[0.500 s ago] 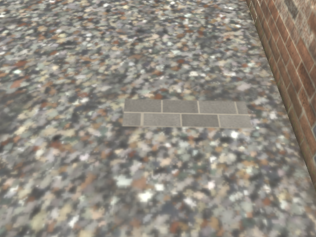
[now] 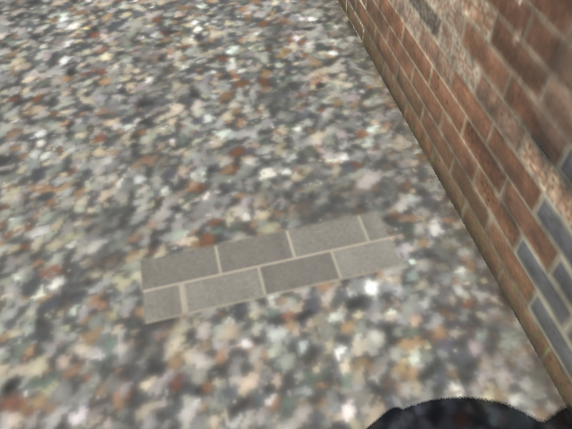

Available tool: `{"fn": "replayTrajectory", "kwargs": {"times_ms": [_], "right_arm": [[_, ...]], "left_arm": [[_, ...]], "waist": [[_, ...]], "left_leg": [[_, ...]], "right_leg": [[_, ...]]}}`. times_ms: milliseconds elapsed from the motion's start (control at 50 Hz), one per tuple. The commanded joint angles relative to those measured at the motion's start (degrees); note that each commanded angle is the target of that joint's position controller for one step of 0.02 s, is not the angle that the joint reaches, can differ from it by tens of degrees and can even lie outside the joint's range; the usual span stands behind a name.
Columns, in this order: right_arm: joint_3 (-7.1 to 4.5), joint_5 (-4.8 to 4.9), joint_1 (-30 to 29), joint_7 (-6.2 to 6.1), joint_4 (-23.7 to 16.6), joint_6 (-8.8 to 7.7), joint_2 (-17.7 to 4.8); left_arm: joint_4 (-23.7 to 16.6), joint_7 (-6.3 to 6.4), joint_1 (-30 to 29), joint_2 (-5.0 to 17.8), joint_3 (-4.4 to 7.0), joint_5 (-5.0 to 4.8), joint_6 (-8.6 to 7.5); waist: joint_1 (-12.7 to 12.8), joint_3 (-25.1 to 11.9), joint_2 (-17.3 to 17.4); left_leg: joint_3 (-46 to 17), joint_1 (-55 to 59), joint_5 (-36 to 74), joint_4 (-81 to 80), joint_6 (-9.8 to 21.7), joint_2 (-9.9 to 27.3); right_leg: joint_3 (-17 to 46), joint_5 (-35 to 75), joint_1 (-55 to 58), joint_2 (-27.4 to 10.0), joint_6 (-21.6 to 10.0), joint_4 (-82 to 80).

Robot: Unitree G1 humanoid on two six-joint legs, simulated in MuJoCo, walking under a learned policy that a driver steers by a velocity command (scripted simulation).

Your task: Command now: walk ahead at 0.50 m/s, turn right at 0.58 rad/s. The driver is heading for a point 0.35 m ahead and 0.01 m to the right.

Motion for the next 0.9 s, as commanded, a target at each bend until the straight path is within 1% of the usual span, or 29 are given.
{"fn": "replayTrajectory", "kwargs": {"times_ms": [20, 120, 140, 160, 180, 200, 220, 240, 260, 280, 300, 320, 340, 360, 380, 400, 440, 480, 540, 580, 620, 640, 660, 680, 700, 740, 760, 820, 900], "right_arm": [[-0.67, -0.15, -6.1, 0.44, -5.4, -0.53, -4.7], [0.01, 0.50, -12.8, 1.10, -9.1, -1.60, -5.1], [0.04, 0.45, -11.1, 1.12, -9.2, -1.69, -5.5], [-0.19, 0.52, -8.2, 0.94, -8.6, -1.87, -6.5], [-0.63, 0.65, -3.5, 0.49, -7.3, -2.12, -7.5], [-1.13, 0.00, 2.9, -0.31, -5.2, -2.69, -8.8], [-1.69, -0.84, 10.9, -1.23, -3.5, -3.62, -10.2], [-2.36, -2.32, 19.1, -2.30, -3.1, -3.98, -14.5], [-3.35, -1.66, 16.4, -1.73, -3.5, -3.44, -17.5], [-2.64, -0.01, 11.3, -1.13, -5.1, -2.86, -12.4], [-1.17, 0.71, 7.4, -0.93, -5.4, -2.98, -7.3], [-0.13, 0.57, 6.4, -0.74, -4.8, -3.23, -4.3], [0.21, 0.80, 7.3, -0.81, -3.9, -3.72, -4.1], [0.11, 0.95, 7.6, -0.69, -2.9, -4.03, -5.1], [0.04, 1.12, 8.3, -0.44, -2.2, -4.50, -5.8], [0.08, 1.10, 8.9, -0.20, -1.4, -4.90, -6.2], [0.30, 0.42, 6.6, -0.24, -1.2, -5.27, -6.5], [0.77, 0.41, 5.6, -0.35, -0.7, -4.85, -6.2], [0.61, 0.84, 7.8, -0.41, 0.6, -3.47, -7.7], [0.52, 1.19, 8.3, -0.35, 1.3, -2.49, -8.3], [1.06, 1.23, 9.0, -0.61, 2.0, -1.95, -6.9], [1.49, 1.07, 9.9, -0.59, 2.1, -2.16, -5.7], [1.92, 1.63, 14.4, -0.42, 2.2, -2.17, -3.5], [2.24, 1.55, 16.2, -0.92, 4.8, -1.30, -2.9], [1.78, 1.00, 13.6, -1.29, 4.9, -0.81, -4.7], [1.08, 0.96, 11.1, -1.34, 5.4, -0.50, -6.5], [0.97, 0.99, 11.3, -1.22, 5.9, -0.40, -6.7], [1.47, 1.56, 11.3, -1.39, 8.2, -0.68, -4.9], [1.44, 1.42, 9.9, -1.70, 10.4, -0.35, -4.8]], "left_arm": [[-2.5, 0.35, 5.1, 8.9, 1.88, 0.44, -0.32], [-3.4, 0.92, 6.8, 9.8, 2.06, 1.07, -0.26], [-4.0, 1.01, 6.2, 8.9, 2.00, 0.96, -0.58], [-4.8, 1.09, 4.2, 9.8, 2.21, 0.93, -0.76], [-5.9, 0.93, 1.5, 10.8, 2.44, 0.96, -0.98], [-5.9, 0.53, 0.6, 11.4, 2.59, 1.08, -1.60], [-6.2, 0.09, -0.2, 10.6, 2.34, 0.33, -2.19], [-8.1, 0.03, 1.5, 4.8, 0.74, -0.63, -2.57], [-8.3, 0.70, 10.7, 4.1, 0.91, -2.41, -1.77], [-6.2, 1.31, 9.7, 7.5, 1.13, 0.00, -0.61], [-6.3, 0.93, 5.1, 7.0, 0.99, 0.57, -0.08], [-7.0, 0.64, 2.4, 6.1, 0.78, 0.71, 0.24], [-7.7, 0.09, 0.5, 5.7, 0.69, 1.12, 0.91], [-7.6, -0.36, 1.0, 5.2, 0.61, 1.54, 1.86], [-7.6, -0.64, 1.2, 4.9, 0.64, 1.73, 2.54], [-7.5, -0.76, 1.5, 3.7, 0.36, 1.43, 3.22], [-7.6, -0.71, 0.2, 2.7, -0.16, 1.56, 4.29], [-8.2, -0.58, -3.3, 2.0, -0.94, 1.72, 4.90], [-8.8, -0.49, -8.7, 1.8, -1.86, 1.38, 5.42], [-8.8, -0.14, -10.3, 1.9, -2.23, 1.22, 5.25], [-8.4, 0.57, -11.1, 2.3, -2.66, 1.64, 4.24], [-8.3, 1.21, -10.2, 3.7, -2.68, 2.11, 3.41], [-9.2, 1.76, -12.4, 7.8, -2.16, 2.09, 2.77], [-8.0, 1.59, -13.7, 5.3, -2.67, 1.03, 2.50], [-7.9, 1.21, -15.0, 3.0, -3.30, 0.49, 2.08], [-6.3, 1.28, -13.5, 2.5, -3.50, 0.25, 1.56], [-5.4, 1.55, -12.5, 2.6, -3.47, 0.09, 1.39], [-3.3, 1.70, -11.2, 2.3, -3.30, 0.14, 0.76], [-0.9, 1.87, -11.0, 2.1, -3.21, 0.05, 0.50]], "waist": [[1.5, 0.1, -3.8], [3.0, 0.7, -6.3], [1.6, 0.3, -7.4], [-0.2, -0.4, -7.5], [-2.7, -2.1, -7.3], [-5.6, -5.9, -5.2], [-10.0, -10.3, -3.8], [-11.4, -18.8, 3.8], [-5.4, -26.7, 17.9], [-3.5, -19.5, 5.5], [-3.4, -11.9, 0.7], [-3.1, -8.1, -1.6], [-2.9, -6.5, 0.7], [-2.3, -6.0, 2.7], [-1.8, -6.5, 3.5], [-0.9, -7.6, 3.8], [0.6, -7.6, 5.2], [0.2, -7.3, 6.0], [-2.4, -7.4, 7.4], [-2.7, -6.5, 6.2], [-2.1, -4.1, 2.9], [-2.2, -4.6, 0.5], [-6.1, -4.7, -5.7], [-6.6, -5.1, -6.7], [-6.2, -2.8, -5.9], [-4.9, -2.4, -7.2], [-4.8, -2.2, -7.3], [-4.6, -2.6, -4.1], [-4.5, -2.8, -3.4]], "left_leg": [[2.0, -5.3, 5.4, -5.5, -0.5, -2.7], [1.8, -2.2, 5.8, -14.5, 1.3, -5.5], [0.7, 0.6, 5.8, -16.3, 2.1, -5.8], [0.7, 5.8, 4.5, -18.6, 3.0, -6.6], [1.5, 14.7, 2.1, -20.6, 4.1, -8.3], [3.1, 24.7, 2.3, -22.3, 5.6, -10.2], [0.8, 36.7, 6.7, -24.5, 7.3, -6.3], [-13.1, 49.4, 15.9, -22.3, 10.2, 9.6], [-38.8, 56.7, 29.9, -27.6, 19.9, 20.5], [-34.6, 48.4, 29.0, -28.1, 19.7, 18.0], [-24.2, 40.8, 33.2, -28.1, 18.7, 14.6], [-17.2, 35.9, 38.5, -28.9, 17.1, 11.5], [-12.9, 33.7, 40.3, -30.1, 16.1, 9.3], [-9.7, 30.4, 41.3, -31.3, 15.3, 7.8], [-7.9, 28.6, 44.0, -31.7, 15.2, 7.1], [-6.5, 27.5, 44.7, -32.0, 15.6, 6.9], [-4.1, 24.9, 43.6, -32.6, 15.9, 6.5], [-1.6, 23.2, 38.4, -32.8, 14.9, 5.0], [-2.5, 22.9, 23.7, -33.1, 14.5, 4.4], [-4.5, 21.6, 10.2, -33.1, 14.1, 4.5], [-5.2, 18.0, -2.1, -32.2, 10.9, 2.7], [-4.8, 16.0, -4.4, -31.2, 8.7, 1.5], [-0.9, 15.6, -8.9, -29.4, 6.5, -3.8], [0.9, 26.8, -9.3, -31.2, 5.5, -4.6], [0.0, 29.3, -5.9, -32.0, 5.0, -4.6], [-0.8, 30.3, -1.1, -31.9, 5.5, -3.3], [-1.1, 30.1, 0.5, -32.2, 5.7, -2.9], [-1.2, 30.4, 1.8, -33.4, 5.8, -2.6], [-1.3, 32.3, 3.5, -33.8, 5.7, -2.3]], "right_leg": [[13.9, 23.3, 4.8, -15.4, -5.6, -3.0], [16.1, 28.4, 8.3, -16.3, -4.6, 1.2], [17.1, 29.3, 8.3, -16.9, -3.5, 2.9], [17.0, 30.9, 6.6, -16.7, -2.1, 4.4], [16.1, 36.7, 3.2, -15.6, -0.4, 7.9], [14.6, 45.4, 2.1, -13.7, 1.0, 16.3], [12.4, 41.2, -3.5, -10.2, 2.7, 28.6], [7.3, 13.1, -12.2, -5.8, 4.0, 46.6], [2.4, -20.5, -23.6, 2.5, 5.8, 62.5], [4.1, -15.8, -26.2, -2.7, 5.5, 66.2], [3.1, -12.4, -26.0, -4.0, 5.9, 64.1], [2.8, -11.6, -25.9, -5.5, 6.2, 60.5], [3.2, -11.2, -25.5, -6.7, 6.3, 56.5], [2.2, -10.5, -22.7, -6.5, 6.6, 54.6], [1.8, -9.6, -20.3, -5.6, 6.8, 52.8], [1.9, -9.2, -18.3, -5.1, 6.9, 50.2], [0.8, -8.1, -16.6, -5.1, 7.4, 43.9], [-1.1, -6.3, -14.1, -6.2, 7.9, 33.4], [-3.9, -3.8, -10.2, -6.8, 8.5, 23.7], [-4.7, -1.9, -6.9, -7.1, 8.2, 17.3], [-2.4, 2.6, -0.9, -8.5, 7.2, 5.9], [3.4, 6.1, 3.3, -14.1, 6.5, 3.3], [12.2, 13.0, 2.7, -21.4, 3.9, 2.8], [10.6, 10.8, -8.0, -21.9, 1.8, 2.9], [8.1, 6.9, -10.5, -18.0, 3.7, 3.1], [5.1, 7.1, -9.4, -14.6, 6.1, 3.3], [4.7, 8.8, -8.5, -14.3, 6.4, 3.3], [4.5, 13.6, -5.9, -14.9, 6.0, 4.1], [4.1, 14.8, -5.7, -14.8, 6.0, 3.8]]}}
